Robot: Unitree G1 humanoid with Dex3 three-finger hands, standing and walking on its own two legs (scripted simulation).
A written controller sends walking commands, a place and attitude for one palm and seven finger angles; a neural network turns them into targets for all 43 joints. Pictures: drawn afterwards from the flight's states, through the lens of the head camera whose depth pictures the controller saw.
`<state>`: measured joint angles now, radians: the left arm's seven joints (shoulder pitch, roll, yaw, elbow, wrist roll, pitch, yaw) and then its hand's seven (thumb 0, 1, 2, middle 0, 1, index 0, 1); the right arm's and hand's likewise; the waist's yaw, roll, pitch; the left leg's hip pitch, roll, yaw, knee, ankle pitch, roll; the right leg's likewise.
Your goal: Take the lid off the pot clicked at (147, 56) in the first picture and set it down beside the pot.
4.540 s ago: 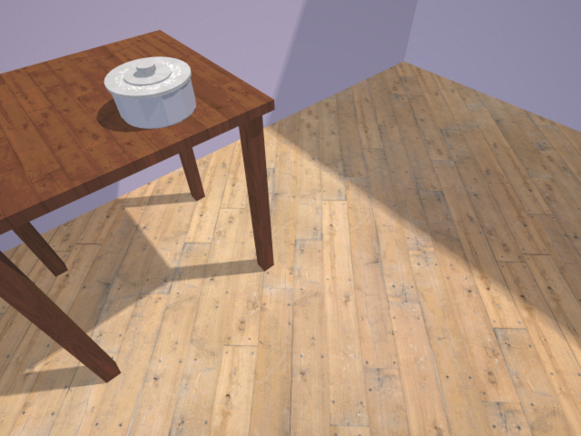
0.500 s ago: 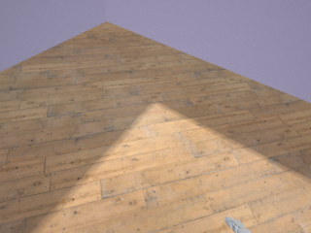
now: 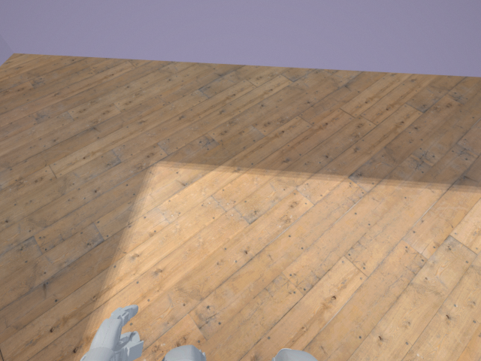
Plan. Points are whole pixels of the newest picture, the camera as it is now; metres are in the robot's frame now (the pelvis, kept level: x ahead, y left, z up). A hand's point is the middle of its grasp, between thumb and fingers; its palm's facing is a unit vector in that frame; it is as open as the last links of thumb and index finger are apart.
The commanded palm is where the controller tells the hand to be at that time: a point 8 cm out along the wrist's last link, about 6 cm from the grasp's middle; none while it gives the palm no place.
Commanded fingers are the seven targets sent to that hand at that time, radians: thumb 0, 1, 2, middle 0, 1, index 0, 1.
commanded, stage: turn to face it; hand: left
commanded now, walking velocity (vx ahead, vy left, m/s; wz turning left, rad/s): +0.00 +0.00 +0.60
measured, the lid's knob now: out of the picture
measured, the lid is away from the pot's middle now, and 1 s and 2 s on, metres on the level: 0.00 0.00 0.00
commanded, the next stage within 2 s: none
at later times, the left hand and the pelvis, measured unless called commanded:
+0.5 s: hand out of the picture +0.05 +0.25 -0.16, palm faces +0.22 -0.95 -0.22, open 7.4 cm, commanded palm none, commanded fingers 0.00 0.90 0.90 -0.20 -0.30 -0.20 -0.30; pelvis +0.02 +0.04 +0.02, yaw +10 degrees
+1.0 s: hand out of the picture -0.02 +0.18 -0.13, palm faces +0.48 -0.83 -0.28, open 7.4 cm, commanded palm none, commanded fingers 0.00 0.90 0.90 -0.20 -0.30 -0.20 -0.30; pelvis +0.00 -0.03 +0.02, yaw +29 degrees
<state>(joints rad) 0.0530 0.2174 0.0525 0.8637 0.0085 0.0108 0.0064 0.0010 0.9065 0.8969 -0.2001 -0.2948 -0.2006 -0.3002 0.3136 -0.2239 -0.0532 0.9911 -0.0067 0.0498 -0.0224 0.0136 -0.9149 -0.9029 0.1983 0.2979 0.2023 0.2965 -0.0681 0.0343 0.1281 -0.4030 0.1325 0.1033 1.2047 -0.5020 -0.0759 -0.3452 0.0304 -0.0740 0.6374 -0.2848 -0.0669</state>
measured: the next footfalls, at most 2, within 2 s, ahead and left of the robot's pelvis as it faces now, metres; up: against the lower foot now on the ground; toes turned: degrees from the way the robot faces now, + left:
left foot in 0.28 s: +0.09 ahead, +0.14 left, +0.00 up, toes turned +10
right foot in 0.76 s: +0.08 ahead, -0.12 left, +0.00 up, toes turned +20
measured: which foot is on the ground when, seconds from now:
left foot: up 0.00-0.26, down 0.28-0.76, up 0.78-1.00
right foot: down 0.00-0.30, up 0.32-0.74, down 0.76-1.00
